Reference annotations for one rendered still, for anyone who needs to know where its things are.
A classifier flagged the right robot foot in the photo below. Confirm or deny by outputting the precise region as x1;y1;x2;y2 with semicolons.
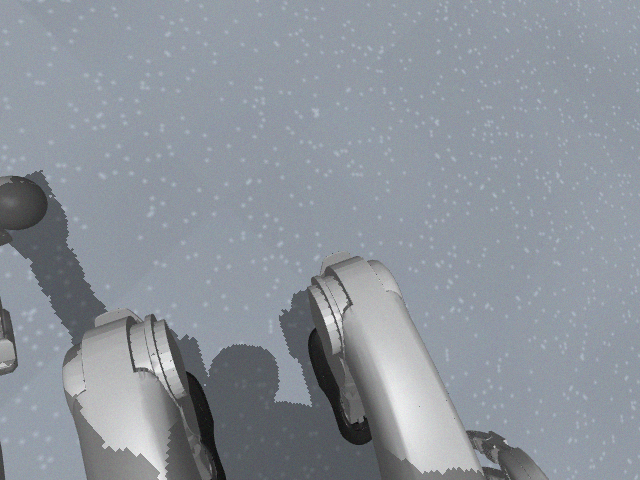
308;328;372;445

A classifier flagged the ball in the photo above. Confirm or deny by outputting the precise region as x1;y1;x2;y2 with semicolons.
0;176;48;230

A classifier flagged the right robot hand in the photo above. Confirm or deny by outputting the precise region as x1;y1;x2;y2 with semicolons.
466;430;549;480

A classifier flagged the left robot foot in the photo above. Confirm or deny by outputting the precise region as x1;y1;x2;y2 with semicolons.
186;371;226;480

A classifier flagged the left robot arm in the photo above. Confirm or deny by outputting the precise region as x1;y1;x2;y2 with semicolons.
0;298;18;480

